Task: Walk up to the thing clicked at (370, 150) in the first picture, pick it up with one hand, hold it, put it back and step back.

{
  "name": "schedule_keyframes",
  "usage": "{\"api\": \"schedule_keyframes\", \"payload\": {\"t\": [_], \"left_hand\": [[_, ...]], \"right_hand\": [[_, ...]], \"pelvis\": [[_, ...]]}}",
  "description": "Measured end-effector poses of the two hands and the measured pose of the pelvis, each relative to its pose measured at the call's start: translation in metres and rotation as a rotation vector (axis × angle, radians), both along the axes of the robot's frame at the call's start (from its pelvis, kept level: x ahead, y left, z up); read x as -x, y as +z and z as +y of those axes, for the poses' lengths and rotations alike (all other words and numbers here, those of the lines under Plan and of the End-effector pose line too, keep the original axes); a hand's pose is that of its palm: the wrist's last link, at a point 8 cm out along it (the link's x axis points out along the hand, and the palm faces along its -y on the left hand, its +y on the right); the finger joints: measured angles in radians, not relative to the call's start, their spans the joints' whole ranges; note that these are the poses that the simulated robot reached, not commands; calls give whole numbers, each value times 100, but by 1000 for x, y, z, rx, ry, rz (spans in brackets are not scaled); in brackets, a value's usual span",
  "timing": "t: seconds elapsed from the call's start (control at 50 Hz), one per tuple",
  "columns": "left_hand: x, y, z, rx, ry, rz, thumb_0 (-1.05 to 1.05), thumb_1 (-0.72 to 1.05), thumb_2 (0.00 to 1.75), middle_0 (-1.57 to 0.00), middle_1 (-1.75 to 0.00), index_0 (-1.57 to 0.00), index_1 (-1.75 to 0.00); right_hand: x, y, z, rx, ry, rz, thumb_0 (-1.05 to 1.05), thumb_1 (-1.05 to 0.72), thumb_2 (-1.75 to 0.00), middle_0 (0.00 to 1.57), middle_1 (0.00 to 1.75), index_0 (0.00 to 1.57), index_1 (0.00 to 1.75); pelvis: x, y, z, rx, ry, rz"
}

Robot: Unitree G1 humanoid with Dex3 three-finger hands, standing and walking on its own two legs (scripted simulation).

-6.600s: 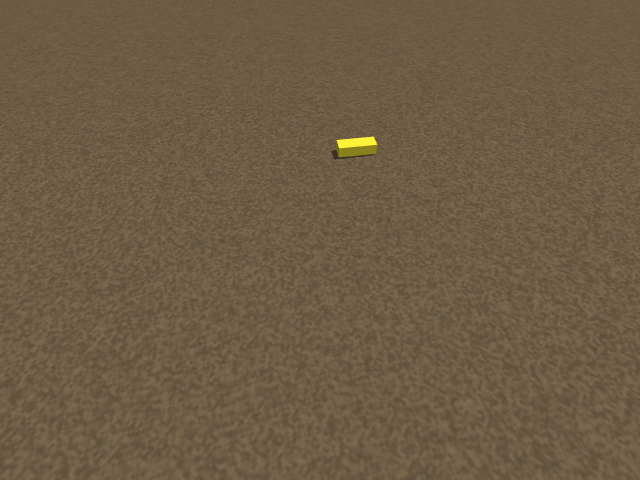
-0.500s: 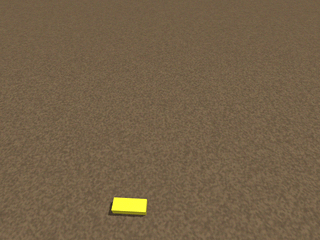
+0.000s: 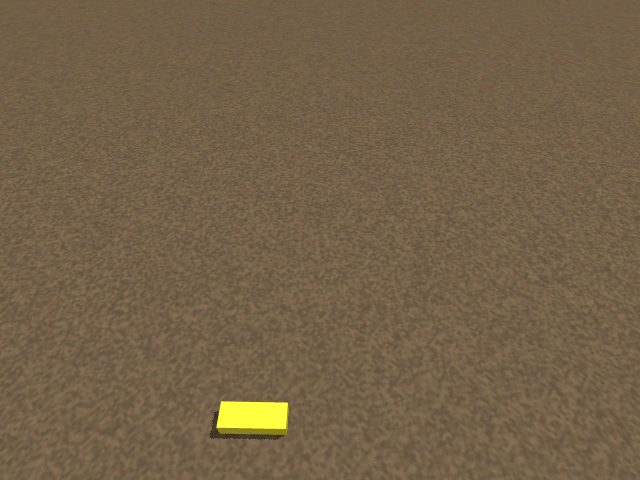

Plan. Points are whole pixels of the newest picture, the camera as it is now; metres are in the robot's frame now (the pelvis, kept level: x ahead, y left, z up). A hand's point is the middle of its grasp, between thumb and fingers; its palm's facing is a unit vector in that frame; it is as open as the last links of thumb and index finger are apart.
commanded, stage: walk up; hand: left
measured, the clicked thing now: (253, 418) +0.44 +0.21 -0.75
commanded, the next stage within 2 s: none
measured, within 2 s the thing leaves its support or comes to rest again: neither
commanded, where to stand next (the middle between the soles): +0.07 +0.02 m, yaw +1 degrees
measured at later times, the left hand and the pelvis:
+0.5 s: hand out of the picture +0.10 +0.23 -0.15, palm faces -0.04 -0.92 -0.39, open 7.4 cm; pelvis +0.05 -0.03 -0.01, yaw -2 degrees
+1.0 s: hand (146, 463) +0.19 +0.27 -0.17, palm faces -0.04 -0.94 -0.35, open 7.4 cm; pelvis +0.04 +0.01 -0.02, yaw -1 degrees
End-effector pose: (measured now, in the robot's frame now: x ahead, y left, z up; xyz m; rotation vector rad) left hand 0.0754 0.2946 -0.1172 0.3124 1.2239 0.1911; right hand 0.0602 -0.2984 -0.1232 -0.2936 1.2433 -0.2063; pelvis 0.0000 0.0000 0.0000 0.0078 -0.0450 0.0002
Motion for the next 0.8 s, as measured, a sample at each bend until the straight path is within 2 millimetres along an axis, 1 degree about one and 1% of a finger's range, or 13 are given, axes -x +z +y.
{"api": "schedule_keyframes", "payload": {"t": [0.2,0.26,0.3,0.36,0.42,0.48,0.56,0.62,0.68,0.8], "left_hand": [[4,0,0,-2,6,20,1,91,90,-20,-30,-20,-30],[3,-1,1,-1,-4,21,1,91,90,-20,-30,-20,-30],[0,-2,2,-9,-12,33,1,91,90,-20,-30,-20,-30],[-8,-1,0,-31,-19,43,1,91,90,-20,-30,-20,-30],[-18,0,-7,-52,-11,20,1,91,90,-20,-30,-20,-30],[-22,5,-17,-56,-6,19,1,91,90,-20,-30,-20,-30],[-27,8,-25,-52,-7,54,0,91,90,-20,-30,-20,-30],[-39,4,-25,-51,-15,59,1,90,90,-20,-30,-20,-30],[-58,-3,-21,-46,-17,35,1,90,90,-21,-30,-20,-30],[-105,-29,1,-12,-33,-55,1,90,90,-21,-30,-20,-30]], "right_hand": [[-6,-1,1,-6,7,-1,1,-90,-90,20,30,20,30],[-9,-2,-2,-9,7,-21,1,-90,-90,20,30,20,30],[-8,-3,-8,-9,-7,-34,1,-90,-90,20,30,20,30],[-6,-6,-24,-1,-24,-23,1,-90,-90,20,30,20,30],[-7,-14,-42,10,-30,24,1,-90,-90,20,30,20,30],[-18,-11,-50,21,-33,56,1,-90,-90,20,30,20,30],[-41,-5,-51,25,-27,34,1,-91,-90,20,30,20,30],[-55,-7,-48,32,-23,32,1,-91,-90,20,30,20,30],[-66,-10,-38,40,-11,40,1,-91,-90,20,30,20,30],[-76,-14,-13,71,12,28,1,-91,-90,20,30,20,30]], "pelvis": [[-3,0,0,-1,-2,5],[-8,-2,-1,-4,-8,0],[-16,-5,-5,-12,-20,1],[-29,-9,-17,-23,-26,-2],[-41,-13,-28,3,-14,-18],[-50,-9,-33,-5,-29,-12],[-60,-3,-32,-3,-36,-5],[-64,-5,-28,10,-36,2],[-65,-9,-21,14,-31,7],[-65,-27,1,8,-3,10]]}}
